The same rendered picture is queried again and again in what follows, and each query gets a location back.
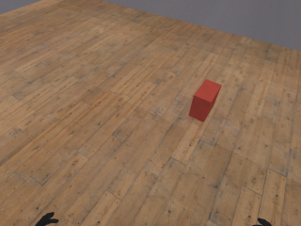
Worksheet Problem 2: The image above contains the carton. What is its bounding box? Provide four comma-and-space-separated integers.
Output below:
189, 79, 222, 122

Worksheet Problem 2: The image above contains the left robot hand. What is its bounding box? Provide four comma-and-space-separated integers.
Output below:
35, 212, 59, 226

